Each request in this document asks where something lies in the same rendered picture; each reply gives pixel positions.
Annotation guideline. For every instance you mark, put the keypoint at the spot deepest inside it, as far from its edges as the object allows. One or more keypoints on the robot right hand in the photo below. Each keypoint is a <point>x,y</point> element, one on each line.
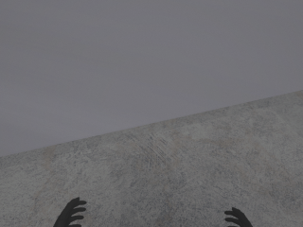
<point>239,219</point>

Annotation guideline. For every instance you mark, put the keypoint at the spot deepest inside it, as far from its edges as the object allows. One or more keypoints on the robot left hand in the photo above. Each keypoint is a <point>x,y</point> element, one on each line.
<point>65,218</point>

